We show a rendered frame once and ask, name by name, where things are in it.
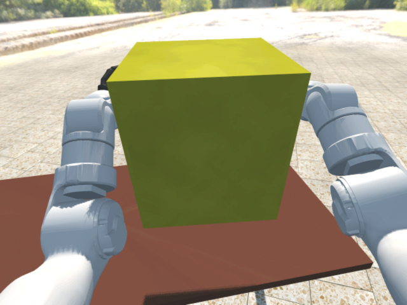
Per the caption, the table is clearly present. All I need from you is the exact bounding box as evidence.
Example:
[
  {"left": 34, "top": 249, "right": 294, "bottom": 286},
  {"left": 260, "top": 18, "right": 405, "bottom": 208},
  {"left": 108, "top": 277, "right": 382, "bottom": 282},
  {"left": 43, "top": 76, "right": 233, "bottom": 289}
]
[{"left": 0, "top": 165, "right": 373, "bottom": 305}]

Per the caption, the robot right forearm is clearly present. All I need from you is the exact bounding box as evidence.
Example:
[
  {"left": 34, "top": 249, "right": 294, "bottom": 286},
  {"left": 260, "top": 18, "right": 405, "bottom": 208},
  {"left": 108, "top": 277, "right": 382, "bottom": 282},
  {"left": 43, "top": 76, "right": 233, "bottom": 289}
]
[{"left": 301, "top": 81, "right": 407, "bottom": 176}]

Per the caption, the robot left upper arm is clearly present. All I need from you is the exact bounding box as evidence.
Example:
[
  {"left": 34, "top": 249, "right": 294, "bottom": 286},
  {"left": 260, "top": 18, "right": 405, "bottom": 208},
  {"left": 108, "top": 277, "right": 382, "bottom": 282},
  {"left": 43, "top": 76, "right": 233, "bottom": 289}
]
[{"left": 0, "top": 198, "right": 127, "bottom": 305}]

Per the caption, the robot left forearm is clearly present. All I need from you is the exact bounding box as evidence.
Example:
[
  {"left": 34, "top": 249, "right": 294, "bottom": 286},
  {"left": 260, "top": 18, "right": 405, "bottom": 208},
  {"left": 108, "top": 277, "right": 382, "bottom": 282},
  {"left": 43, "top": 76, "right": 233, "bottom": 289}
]
[{"left": 41, "top": 90, "right": 118, "bottom": 253}]

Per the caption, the robot right upper arm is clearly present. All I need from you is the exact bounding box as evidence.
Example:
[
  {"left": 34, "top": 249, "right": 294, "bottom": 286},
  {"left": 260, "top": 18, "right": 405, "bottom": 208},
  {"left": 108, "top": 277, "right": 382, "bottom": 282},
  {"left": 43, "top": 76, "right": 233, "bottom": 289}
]
[{"left": 330, "top": 165, "right": 407, "bottom": 305}]

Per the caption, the left robot hand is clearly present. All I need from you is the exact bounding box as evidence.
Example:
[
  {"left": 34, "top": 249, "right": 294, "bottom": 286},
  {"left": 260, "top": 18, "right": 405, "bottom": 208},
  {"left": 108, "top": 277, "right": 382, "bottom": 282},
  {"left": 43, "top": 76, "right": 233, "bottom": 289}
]
[{"left": 98, "top": 65, "right": 118, "bottom": 91}]

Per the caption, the carton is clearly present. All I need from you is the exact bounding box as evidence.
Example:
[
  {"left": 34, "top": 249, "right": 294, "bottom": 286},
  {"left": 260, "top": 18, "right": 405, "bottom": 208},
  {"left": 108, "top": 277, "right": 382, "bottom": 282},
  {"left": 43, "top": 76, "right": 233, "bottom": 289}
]
[{"left": 106, "top": 37, "right": 311, "bottom": 229}]

